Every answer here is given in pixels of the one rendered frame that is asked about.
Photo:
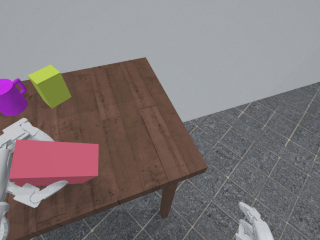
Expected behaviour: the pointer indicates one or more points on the robot left hand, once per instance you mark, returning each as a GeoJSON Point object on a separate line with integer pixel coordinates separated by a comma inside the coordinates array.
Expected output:
{"type": "Point", "coordinates": [27, 194]}

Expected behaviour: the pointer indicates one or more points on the robot right hand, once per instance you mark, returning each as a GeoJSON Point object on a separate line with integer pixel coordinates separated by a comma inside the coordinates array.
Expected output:
{"type": "Point", "coordinates": [259, 229]}

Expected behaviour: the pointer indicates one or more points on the sponge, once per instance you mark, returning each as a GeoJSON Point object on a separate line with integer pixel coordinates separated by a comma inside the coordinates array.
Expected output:
{"type": "Point", "coordinates": [42, 163]}

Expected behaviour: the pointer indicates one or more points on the table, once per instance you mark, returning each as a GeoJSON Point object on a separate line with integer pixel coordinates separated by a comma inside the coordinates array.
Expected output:
{"type": "Point", "coordinates": [143, 145]}

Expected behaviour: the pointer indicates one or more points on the left robot forearm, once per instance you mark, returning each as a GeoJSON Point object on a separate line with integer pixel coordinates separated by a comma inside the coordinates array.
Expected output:
{"type": "Point", "coordinates": [4, 223]}

